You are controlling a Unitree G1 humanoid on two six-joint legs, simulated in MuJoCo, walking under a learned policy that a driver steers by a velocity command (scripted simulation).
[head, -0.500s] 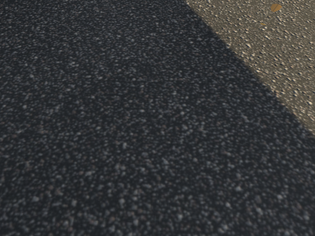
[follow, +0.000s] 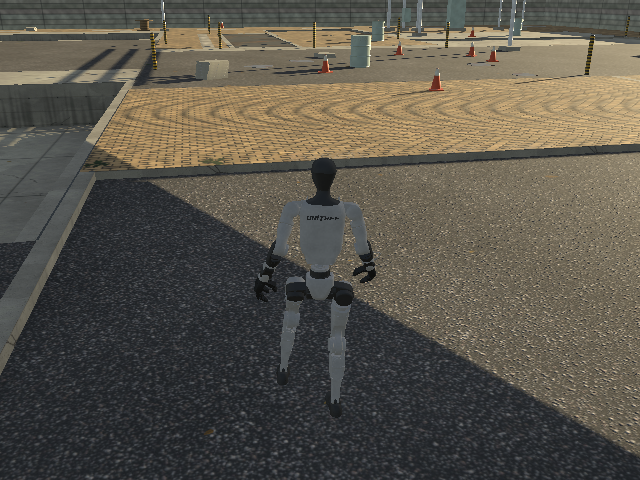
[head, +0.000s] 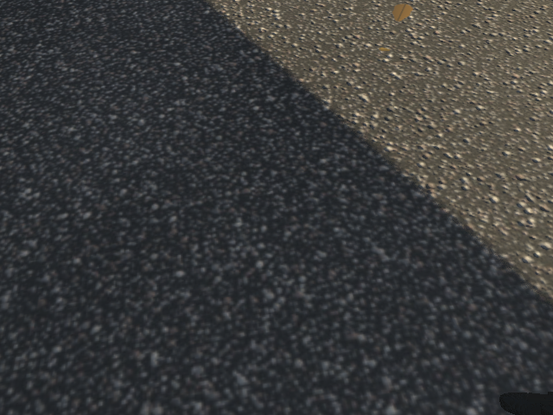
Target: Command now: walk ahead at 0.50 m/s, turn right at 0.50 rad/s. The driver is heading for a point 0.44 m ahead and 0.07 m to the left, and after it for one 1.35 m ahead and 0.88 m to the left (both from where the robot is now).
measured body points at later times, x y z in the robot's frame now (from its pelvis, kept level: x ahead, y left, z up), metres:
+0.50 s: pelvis +0.28 +0.05 +0.00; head +0.32 +0.06 +0.45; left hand +0.50 +0.29 -0.09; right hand +0.27 -0.22 -0.12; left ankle +0.25 +0.15 -0.75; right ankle +0.42 -0.13 -0.69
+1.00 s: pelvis +0.55 +0.02 +0.00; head +0.57 +0.03 +0.44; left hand +0.52 +0.31 -0.13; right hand +0.78 -0.20 -0.09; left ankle +0.66 +0.20 -0.69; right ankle +0.51 -0.11 -0.75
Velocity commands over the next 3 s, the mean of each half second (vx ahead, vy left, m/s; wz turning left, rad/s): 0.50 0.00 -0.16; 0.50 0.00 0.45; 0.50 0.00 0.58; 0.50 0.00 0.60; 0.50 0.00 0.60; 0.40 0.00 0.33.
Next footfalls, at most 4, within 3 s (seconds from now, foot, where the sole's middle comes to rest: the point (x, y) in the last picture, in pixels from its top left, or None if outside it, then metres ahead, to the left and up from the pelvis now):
0.18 left None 0.29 0.15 -0.78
0.66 right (362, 381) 0.55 -0.10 -0.78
1.16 left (239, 297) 0.76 0.22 -0.78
1.66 right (264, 198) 1.11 0.17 -0.78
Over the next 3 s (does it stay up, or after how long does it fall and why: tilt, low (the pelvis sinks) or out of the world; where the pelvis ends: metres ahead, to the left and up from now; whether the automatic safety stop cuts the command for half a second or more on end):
stays up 1.31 0.75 0.00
